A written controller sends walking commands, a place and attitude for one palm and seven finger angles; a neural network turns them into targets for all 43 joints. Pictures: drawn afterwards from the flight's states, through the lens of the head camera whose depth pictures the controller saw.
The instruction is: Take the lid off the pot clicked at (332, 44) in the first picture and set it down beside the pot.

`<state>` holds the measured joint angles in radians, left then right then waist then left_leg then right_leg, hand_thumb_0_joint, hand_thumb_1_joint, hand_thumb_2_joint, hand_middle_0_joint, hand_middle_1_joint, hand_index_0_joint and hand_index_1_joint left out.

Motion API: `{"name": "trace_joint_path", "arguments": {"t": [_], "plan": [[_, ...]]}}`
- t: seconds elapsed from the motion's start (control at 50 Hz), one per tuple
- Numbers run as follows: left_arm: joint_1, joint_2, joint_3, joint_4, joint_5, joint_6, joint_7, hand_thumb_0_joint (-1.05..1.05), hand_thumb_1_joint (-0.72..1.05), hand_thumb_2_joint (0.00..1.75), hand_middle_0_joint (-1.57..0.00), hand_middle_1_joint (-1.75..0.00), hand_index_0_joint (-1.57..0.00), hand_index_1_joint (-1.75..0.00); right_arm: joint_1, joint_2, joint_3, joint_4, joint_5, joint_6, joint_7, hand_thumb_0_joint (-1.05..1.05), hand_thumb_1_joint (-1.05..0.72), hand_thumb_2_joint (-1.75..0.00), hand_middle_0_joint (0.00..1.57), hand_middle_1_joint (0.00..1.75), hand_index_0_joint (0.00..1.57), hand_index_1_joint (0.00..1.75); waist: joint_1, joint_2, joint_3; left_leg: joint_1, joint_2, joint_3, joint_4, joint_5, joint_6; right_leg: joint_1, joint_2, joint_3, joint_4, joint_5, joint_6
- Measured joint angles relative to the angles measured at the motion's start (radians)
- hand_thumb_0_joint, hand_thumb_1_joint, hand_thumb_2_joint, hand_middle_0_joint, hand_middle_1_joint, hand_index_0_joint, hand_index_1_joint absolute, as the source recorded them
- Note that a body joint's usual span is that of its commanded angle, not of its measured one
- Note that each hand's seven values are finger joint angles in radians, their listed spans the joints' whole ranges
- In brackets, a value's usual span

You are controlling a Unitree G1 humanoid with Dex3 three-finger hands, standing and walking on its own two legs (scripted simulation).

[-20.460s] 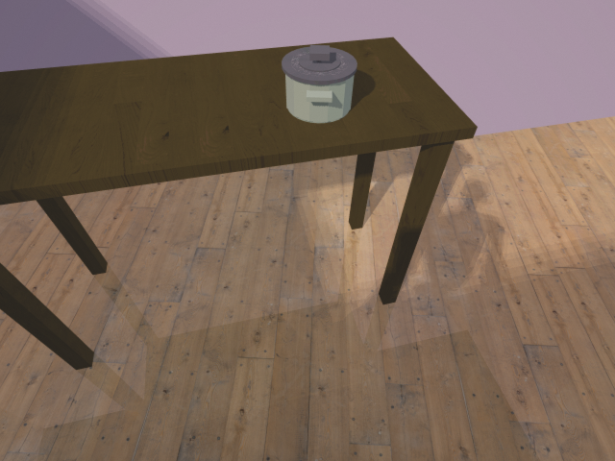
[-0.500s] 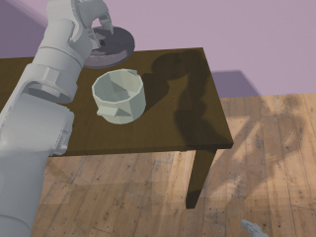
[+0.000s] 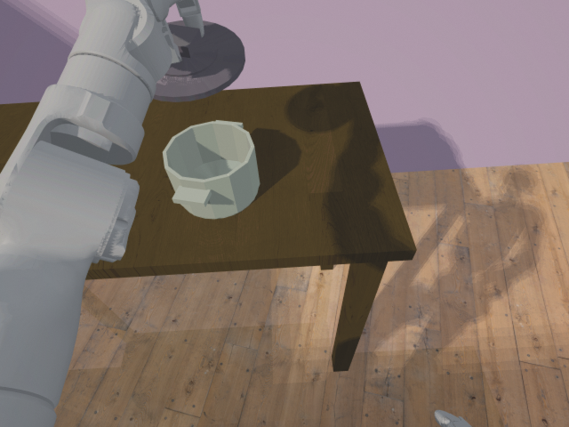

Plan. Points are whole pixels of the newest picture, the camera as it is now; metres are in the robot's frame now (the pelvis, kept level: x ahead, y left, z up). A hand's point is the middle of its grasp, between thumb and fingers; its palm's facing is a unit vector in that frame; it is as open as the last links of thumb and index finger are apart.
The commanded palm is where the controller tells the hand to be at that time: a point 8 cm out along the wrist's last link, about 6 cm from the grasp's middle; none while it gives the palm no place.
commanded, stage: move the lid sideways beside the pot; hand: left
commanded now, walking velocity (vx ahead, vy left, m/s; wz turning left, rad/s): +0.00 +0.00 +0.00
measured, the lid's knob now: (179, 40) +0.53 +0.11 +0.28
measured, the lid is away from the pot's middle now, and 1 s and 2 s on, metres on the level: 0.01 0.13 0.24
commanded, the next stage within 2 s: none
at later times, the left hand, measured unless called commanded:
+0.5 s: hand (116, 49) +0.49 +0.17 +0.29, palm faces -0.20 -0.09 -0.98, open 7.7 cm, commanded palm +0.48 +0.18 +0.36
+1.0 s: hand (64, 60) +0.48 +0.24 +0.28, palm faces -0.21 -0.09 -0.97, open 7.7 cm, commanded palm +0.48 +0.24 +0.36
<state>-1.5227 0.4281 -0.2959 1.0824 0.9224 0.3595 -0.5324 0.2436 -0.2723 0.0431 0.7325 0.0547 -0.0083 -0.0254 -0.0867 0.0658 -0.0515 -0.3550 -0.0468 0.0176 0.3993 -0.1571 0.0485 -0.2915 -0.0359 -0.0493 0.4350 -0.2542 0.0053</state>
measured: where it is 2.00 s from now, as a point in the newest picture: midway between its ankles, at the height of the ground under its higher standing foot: outside the picture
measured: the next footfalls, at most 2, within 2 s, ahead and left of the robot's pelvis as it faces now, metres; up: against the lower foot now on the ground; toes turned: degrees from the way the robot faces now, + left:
none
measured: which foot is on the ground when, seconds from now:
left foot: down 0.00-1.00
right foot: down 0.00-1.00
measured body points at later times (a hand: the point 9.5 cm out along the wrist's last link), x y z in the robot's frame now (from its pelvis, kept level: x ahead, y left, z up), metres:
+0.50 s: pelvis +0.01 +0.00 +0.00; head +0.04 -0.02 +0.45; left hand +0.50 +0.18 +0.34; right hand +0.11 -0.27 -0.12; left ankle +0.02 +0.09 -0.74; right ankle -0.03 -0.12 -0.74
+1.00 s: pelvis +0.00 +0.01 +0.00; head +0.05 +0.00 +0.45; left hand +0.49 +0.24 +0.34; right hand +0.09 -0.25 -0.13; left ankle +0.02 +0.09 -0.74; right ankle -0.03 -0.12 -0.74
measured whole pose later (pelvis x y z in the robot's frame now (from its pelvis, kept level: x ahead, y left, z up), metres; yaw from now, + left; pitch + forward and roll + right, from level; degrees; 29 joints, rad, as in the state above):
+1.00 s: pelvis +0.00 +0.01 +0.00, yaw +0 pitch +7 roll -1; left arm -1.42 0.68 -0.24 0.99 0.96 0.24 -0.60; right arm 0.24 -0.28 0.04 0.70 0.08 0.09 -0.03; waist -0.08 0.04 -0.03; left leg -0.37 -0.04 0.00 0.43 -0.18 0.06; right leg -0.27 -0.03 -0.06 0.41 -0.25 0.01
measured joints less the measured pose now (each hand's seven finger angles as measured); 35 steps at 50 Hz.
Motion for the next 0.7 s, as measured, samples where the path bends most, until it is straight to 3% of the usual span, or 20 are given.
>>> {"name": "trace_joint_path", "arguments": {"t": [0.08, 0.24, 0.34, 0.48, 0.7], "plan": [[0.011, 0.013, 0.031, 0.000, 0.000, -0.012, 0.000, 0.06, 0.38, 0.82, -1.09, -1.16, -0.51, -0.90, 0.019, -0.004, -0.003, 0.002, -0.004, -0.010, -0.005, 0.01, -0.91, -0.90, 0.20, 0.30, 0.20, 0.30, -0.006, 0.003, -0.004, 0.007, 0.004, 0.006, -0.002, -0.004, -0.001, 0.005, 0.003, 0.006, -0.003, -0.001, -0.001], [0.012, 0.081, 0.051, 0.033, 0.059, -0.022, -0.011, 0.06, 0.38, 0.82, -1.09, -1.16, -0.50, -0.90, 0.019, -0.012, -0.005, -0.011, 0.000, 0.030, -0.005, 0.01, -0.91, -0.90, 0.20, 0.30, 0.20, 0.30, -0.023, -0.012, -0.003, 0.003, 0.017, 0.014, 0.007, -0.016, -0.007, 0.002, 0.016, 0.016, -0.007, -0.002, -0.007], [0.081, 0.128, 0.051, -0.076, 0.052, -0.051, -0.031, 0.06, 0.38, 0.81, -1.09, -1.16, -0.50, -0.90, 0.027, -0.022, -0.022, -0.029, -0.002, 0.036, -0.002, 0.01, -0.91, -0.90, 0.20, 0.30, 0.20, 0.30, -0.008, -0.012, 0.001, 0.001, 0.018, 0.008, 0.012, -0.021, -0.008, 0.007, 0.018, 0.010, -0.011, -0.005, -0.008], [0.113, 0.142, 0.028, -0.134, 0.017, -0.059, -0.061, 0.06, 0.38, 0.81, -1.09, -1.16, -0.50, -0.90, -0.003, -0.019, -0.025, -0.035, 0.013, 0.045, 0.002, 0.01, -0.91, -0.90, 0.20, 0.30, 0.20, 0.30, 0.014, -0.011, 0.002, 0.011, 0.012, -0.009, 0.026, -0.031, -0.006, 0.031, 0.014, -0.007, -0.014, -0.013, -0.006], [0.105, 0.174, 0.030, -0.130, 0.027, -0.072, -0.072, 0.06, 0.38, 0.82, -1.09, -1.16, -0.50, -0.90, -0.063, -0.003, -0.006, -0.058, 0.018, 0.080, 0.007, 0.01, -0.91, -0.90, 0.20, 0.30, 0.20, 0.30, 0.023, -0.019, 0.012, -0.006, 0.006, -0.018, 0.034, -0.024, -0.001, 0.020, 0.009, -0.017, -0.011, -0.007, -0.002]]}}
